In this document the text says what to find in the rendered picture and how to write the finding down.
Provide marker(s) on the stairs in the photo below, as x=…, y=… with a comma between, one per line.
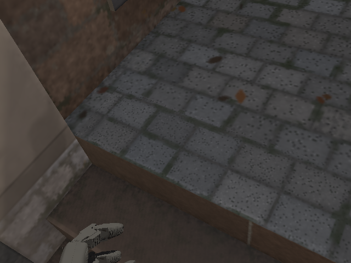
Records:
x=163, y=223

